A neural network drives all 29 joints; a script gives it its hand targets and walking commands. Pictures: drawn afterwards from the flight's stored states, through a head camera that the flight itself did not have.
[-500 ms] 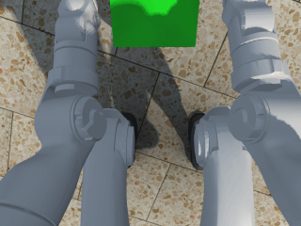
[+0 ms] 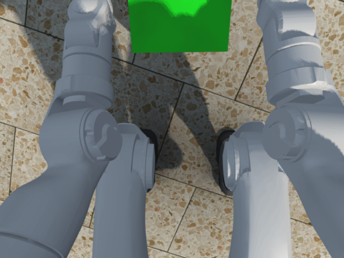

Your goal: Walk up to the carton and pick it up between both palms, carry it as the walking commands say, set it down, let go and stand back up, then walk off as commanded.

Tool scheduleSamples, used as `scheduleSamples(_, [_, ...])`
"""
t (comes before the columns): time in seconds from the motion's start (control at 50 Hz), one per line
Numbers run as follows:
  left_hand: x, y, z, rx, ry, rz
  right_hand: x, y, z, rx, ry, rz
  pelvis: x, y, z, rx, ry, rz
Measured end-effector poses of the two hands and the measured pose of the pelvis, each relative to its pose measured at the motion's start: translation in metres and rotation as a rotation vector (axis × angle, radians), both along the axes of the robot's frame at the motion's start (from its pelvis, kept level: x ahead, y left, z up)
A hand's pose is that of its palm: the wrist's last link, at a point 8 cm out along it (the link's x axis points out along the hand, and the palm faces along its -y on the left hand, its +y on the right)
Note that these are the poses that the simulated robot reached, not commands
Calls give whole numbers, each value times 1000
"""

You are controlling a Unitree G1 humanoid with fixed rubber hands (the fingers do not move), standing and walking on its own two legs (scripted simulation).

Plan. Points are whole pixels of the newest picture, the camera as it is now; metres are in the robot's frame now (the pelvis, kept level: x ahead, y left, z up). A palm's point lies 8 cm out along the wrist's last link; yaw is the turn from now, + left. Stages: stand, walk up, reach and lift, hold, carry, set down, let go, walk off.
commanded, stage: set down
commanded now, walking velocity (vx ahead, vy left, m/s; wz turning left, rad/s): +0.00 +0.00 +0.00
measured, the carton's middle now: out of the picture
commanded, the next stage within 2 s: none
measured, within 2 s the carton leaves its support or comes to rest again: rests again in 0.10 s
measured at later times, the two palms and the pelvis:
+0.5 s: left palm (104, 1) +0.52 +0.14 -0.19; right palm out of the picture +0.53 -0.15 -0.19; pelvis -0.01 +0.00 +0.00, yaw +0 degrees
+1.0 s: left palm out of the picture +0.53 +0.15 -0.16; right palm out of the picture +0.54 -0.18 -0.16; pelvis -0.02 +0.00 +0.00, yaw +0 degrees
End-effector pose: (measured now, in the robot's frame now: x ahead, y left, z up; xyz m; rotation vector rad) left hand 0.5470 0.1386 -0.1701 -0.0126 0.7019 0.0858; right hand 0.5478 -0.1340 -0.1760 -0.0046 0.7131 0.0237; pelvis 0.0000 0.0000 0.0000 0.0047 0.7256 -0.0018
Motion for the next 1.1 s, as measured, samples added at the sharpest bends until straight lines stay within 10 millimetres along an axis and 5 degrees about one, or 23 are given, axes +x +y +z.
scheduleSamples(0.46, [-18, -5, -11, 33, 34, -46, -17, -9, -13, -37, 18, 4, -11, -4, -5, 9, -72, -4])
scheduleSamples(0.72, [-39, 19, -27, 66, 83, 0, -32, -47, -21, -94, 56, -64, -21, -4, -2, 6, -119, -11])
scheduleSamples(0.94, [-22, 14, -3, 54, 11, 6, -13, -42, 4, -69, -12, -84, -20, -3, -4, 3, -100, -13])
scheduleSamples(1.1, [-18, 15, 31, 60, -42, 38, -11, -46, 35, -84, -65, -103, -21, -2, 10, 4, -44, -8])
